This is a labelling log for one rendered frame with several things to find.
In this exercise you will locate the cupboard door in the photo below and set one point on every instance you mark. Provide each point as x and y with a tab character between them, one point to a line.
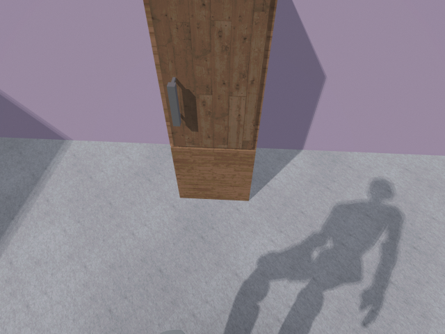
215	49

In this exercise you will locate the handle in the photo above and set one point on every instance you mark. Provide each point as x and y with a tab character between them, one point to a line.
174	102

